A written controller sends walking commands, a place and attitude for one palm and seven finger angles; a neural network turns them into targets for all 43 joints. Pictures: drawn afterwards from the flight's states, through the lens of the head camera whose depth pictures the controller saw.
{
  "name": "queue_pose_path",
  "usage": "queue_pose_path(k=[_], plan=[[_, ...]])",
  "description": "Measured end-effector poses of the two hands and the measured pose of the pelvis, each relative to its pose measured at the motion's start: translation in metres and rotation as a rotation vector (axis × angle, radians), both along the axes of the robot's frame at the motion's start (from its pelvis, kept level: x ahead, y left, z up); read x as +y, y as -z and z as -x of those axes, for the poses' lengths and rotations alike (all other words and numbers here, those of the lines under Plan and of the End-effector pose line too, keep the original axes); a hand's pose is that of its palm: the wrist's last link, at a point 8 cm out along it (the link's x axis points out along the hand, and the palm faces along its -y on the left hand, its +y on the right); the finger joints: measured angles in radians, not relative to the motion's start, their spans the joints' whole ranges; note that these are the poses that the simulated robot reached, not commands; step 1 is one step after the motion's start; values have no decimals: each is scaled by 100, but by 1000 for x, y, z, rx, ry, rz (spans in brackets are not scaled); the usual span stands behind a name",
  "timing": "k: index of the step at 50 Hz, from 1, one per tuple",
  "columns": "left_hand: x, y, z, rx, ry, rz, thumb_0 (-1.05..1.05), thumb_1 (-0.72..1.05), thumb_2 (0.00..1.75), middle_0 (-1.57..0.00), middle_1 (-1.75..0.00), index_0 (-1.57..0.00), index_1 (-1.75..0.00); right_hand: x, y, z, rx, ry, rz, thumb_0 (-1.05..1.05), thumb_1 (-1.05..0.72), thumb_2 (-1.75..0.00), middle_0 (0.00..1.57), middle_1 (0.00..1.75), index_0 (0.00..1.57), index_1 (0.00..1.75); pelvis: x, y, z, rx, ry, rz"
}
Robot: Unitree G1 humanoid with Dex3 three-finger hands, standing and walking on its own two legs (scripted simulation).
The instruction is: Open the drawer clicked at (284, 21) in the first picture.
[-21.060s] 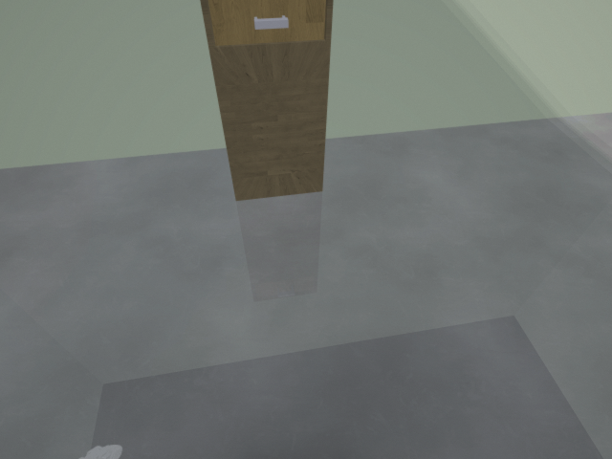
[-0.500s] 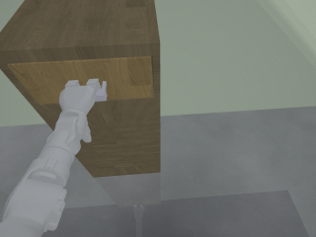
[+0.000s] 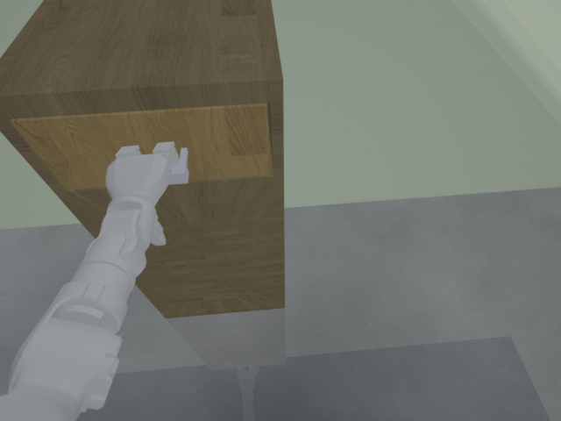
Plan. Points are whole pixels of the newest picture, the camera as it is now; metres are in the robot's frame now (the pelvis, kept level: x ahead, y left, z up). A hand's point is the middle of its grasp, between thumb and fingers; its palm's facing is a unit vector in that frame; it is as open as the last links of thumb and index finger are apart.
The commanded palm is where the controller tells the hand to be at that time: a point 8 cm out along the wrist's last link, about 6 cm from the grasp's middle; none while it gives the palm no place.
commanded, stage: close the thumb around the handle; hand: left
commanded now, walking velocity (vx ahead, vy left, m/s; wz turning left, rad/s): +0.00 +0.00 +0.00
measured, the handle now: (154, 165) +0.50 +0.21 +0.06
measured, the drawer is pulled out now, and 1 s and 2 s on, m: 0.00 0.03 0.15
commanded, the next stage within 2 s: pull the drawer open in 0.50 s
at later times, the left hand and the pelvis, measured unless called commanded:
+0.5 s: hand (153, 199) +0.45 +0.20 +0.04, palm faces -0.03 -0.03 -1.00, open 5.8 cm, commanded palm +0.42 +0.21 +0.10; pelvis +0.01 +0.00 +0.00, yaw +0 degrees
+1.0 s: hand (151, 216) +0.42 +0.20 +0.04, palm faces -0.01 -0.06 -1.00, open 5.8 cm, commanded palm +0.37 +0.20 +0.10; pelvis +0.02 +0.00 +0.01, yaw +0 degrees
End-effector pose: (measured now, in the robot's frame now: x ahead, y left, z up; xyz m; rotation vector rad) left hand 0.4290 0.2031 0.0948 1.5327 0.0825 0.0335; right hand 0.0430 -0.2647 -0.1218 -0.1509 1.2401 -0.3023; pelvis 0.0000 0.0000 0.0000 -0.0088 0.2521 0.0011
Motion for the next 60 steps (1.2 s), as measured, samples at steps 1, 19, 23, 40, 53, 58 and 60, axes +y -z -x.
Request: queue_pose_path(k=[1, 19, 23, 40, 53, 58, 60], plan=[[0, 0, 0, -2, 1, 0, 0, -28, 39, -34, -122, -34, -122, 0, 0, -1, -2, -1, 0, 1, -90, -89, 21, 30, 20, 30, 0, 0, 0, 1, 0, 0], [-1, 0, 0, -9, -9, -1, 0, 62, 78, -37, -130, -40, -132, 1, -1, -23, -26, -19, -11, 1, -91, -89, 21, 30, 20, 30, 0, -1, -8, -4, -2, -1], [-1, 0, 0, -5, -10, -11, 0, 68, 80, -36, -132, -41, -133, 1, 0, -25, -22, -22, -13, 1, -91, -89, 21, 30, 20, 30, 0, -1, -9, -5, -3, -1], [-1, 1, 8, -12, -6, 9, 0, 69, 78, -32, -135, -39, -134, -2, -2, -29, -32, -7, -22, 1, -91, -89, 21, 30, 20, 30, -2, -3, -15, -9, 10, -4], [-3, 2, 43, -23, -14, 22, 1, 70, 79, -30, -135, -40, -134, 5, -7, -78, -132, -67, -42, 1, -91, -89, 20, 30, 20, 30, -2, -6, -21, -47, 3, -6], [-4, 2, 55, -26, -14, 27, 1, 69, 79, -30, -135, -40, -134, 10, -12, -103, -192, -110, -42, 1, -91, -89, 20, 30, 20, 30, -3, -6, -20, -64, -10, -8], [-4, 2, 56, -25, -13, 19, 1, 69, 79, -31, -135, -40, -134, 12, -13, -110, -202, -129, -37, 1, -91, -89, 20, 30, 20, 30, -4, -5, -18, -68, -16, -10]])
